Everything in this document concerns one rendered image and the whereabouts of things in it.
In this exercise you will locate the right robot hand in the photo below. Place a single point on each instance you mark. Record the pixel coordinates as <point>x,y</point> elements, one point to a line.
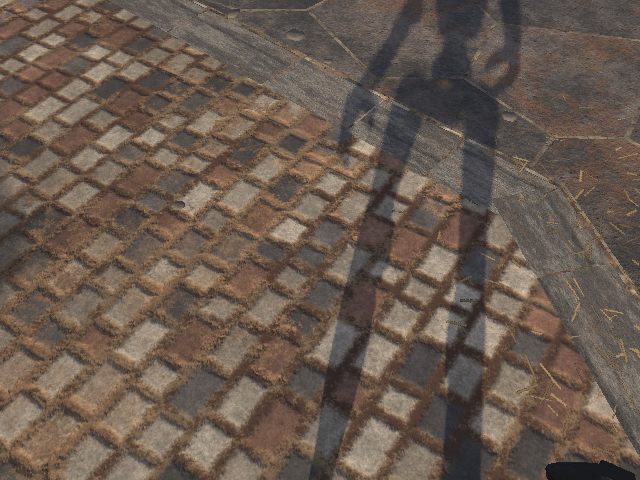
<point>587,471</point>

